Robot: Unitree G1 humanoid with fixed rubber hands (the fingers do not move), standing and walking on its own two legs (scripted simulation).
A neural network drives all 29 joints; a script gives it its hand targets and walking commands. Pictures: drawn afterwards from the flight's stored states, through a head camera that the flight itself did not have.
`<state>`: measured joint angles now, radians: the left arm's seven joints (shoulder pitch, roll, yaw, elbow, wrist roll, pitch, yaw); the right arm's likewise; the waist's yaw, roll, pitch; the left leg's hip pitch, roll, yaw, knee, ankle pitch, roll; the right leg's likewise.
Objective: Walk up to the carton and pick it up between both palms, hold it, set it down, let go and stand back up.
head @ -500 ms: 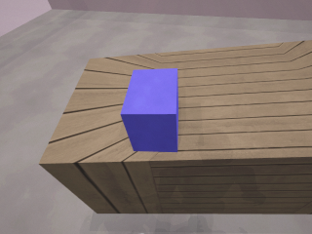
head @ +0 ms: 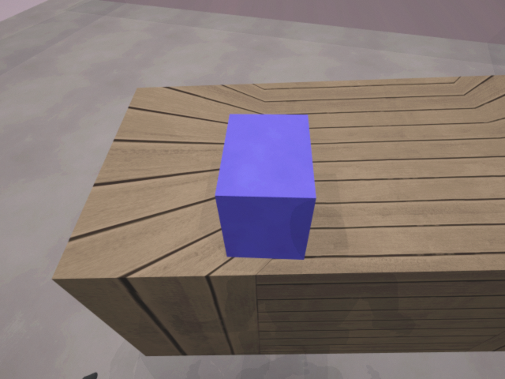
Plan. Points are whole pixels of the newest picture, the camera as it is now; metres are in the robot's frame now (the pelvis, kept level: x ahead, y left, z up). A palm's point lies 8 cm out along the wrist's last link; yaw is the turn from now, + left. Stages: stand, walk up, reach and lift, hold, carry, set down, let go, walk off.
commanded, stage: walk up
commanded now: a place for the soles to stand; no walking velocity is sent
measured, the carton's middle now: (266, 186) +0.49 -0.01 -0.01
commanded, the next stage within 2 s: reach and lift in 1.48 s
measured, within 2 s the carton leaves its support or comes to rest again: neither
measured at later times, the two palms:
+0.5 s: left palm out of the picture +0.14 +0.32 -0.07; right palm out of the picture +0.09 -0.31 -0.09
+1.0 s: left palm out of the picture +0.15 +0.32 -0.07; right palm out of the picture +0.09 -0.32 -0.08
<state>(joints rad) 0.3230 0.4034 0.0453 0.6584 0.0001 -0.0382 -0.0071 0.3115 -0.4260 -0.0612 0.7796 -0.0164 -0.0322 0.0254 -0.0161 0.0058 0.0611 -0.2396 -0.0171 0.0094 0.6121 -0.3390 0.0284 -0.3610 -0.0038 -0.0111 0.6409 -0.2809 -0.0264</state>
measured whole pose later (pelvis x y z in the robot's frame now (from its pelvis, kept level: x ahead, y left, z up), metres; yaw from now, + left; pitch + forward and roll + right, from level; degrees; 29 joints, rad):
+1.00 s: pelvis +0.02 +0.01 +0.00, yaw +0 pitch -2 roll +0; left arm 0.23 0.40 0.05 0.68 0.00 0.00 -0.02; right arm 0.30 -0.43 -0.05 0.84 -0.02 -0.06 0.00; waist 0.00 0.00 0.02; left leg -0.26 0.02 0.01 0.62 -0.33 0.00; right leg -0.31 -0.02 0.00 0.59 -0.24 0.01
